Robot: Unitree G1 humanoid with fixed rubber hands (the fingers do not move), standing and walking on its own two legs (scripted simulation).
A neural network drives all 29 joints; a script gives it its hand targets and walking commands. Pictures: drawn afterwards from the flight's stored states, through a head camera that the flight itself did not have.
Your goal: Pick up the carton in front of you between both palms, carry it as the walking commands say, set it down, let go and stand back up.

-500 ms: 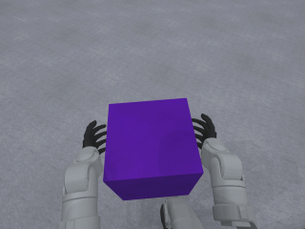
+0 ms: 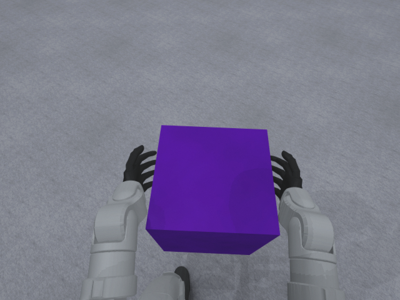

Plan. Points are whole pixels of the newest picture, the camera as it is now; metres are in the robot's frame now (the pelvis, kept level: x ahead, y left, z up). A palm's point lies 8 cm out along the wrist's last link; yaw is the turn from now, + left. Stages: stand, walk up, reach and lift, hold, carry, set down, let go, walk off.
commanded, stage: carry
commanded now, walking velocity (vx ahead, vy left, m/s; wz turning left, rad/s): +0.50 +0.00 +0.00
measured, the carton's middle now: (210, 196) +0.32 +0.01 -0.02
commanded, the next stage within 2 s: none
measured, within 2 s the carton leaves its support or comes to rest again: neither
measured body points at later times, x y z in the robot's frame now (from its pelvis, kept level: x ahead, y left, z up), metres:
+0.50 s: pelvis +0.34 -0.02 +0.01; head +0.30 -0.02 +0.46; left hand +0.58 +0.13 +0.10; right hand +0.58 -0.18 +0.10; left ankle +0.17 +0.09 -0.72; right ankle +0.45 -0.13 -0.72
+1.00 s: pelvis +0.63 -0.01 +0.01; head +0.59 +0.00 +0.46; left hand +0.87 +0.14 +0.10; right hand +0.87 -0.17 +0.11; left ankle +0.76 +0.09 -0.72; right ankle +0.46 -0.12 -0.72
